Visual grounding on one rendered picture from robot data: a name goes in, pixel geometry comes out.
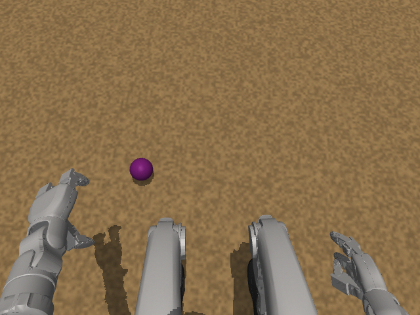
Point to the right robot hand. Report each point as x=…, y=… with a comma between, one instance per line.
x=362, y=274

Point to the left robot hand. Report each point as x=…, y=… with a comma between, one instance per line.
x=58, y=201

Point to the right robot arm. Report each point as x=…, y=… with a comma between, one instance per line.
x=381, y=302

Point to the right robot foot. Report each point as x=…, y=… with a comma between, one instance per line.
x=252, y=287

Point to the ball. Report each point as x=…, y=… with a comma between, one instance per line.
x=141, y=169

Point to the left robot arm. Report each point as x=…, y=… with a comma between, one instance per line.
x=31, y=283

